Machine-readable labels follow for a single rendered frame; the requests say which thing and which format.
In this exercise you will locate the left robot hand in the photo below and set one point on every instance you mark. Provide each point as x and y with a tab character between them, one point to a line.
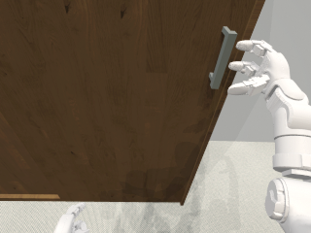
67	224

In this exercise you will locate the handle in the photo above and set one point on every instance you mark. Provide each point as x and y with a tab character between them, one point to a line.
225	52

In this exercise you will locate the wardrobe door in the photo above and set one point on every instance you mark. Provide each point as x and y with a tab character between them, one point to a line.
112	98
19	173

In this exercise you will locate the right robot forearm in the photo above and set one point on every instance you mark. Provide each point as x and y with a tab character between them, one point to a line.
292	129

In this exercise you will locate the right robot hand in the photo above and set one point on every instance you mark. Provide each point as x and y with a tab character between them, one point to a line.
273	67

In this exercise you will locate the right robot upper arm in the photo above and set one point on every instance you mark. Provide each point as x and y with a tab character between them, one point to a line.
289	203

